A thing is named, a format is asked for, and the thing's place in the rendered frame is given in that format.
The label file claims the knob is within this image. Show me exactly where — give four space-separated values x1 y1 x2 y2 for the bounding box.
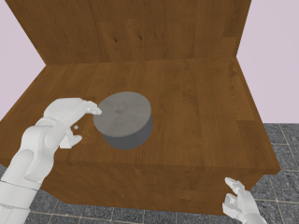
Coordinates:
113 101 128 114

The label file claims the table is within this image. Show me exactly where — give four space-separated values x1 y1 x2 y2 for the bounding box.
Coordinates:
0 0 281 216

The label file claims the right robot forearm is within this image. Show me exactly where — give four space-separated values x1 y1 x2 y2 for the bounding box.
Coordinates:
242 213 267 224

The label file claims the lid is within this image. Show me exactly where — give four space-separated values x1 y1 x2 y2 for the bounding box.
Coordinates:
93 91 151 137

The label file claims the robot left hand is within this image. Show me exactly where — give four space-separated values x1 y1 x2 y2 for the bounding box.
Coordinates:
43 98 102 148

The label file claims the pot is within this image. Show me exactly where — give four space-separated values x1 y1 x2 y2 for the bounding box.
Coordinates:
102 115 153 150

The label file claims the robot right hand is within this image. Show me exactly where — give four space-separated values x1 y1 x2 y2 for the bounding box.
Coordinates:
222 177 260 222

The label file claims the left robot forearm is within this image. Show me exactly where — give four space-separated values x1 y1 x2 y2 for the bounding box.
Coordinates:
0 117 67 224

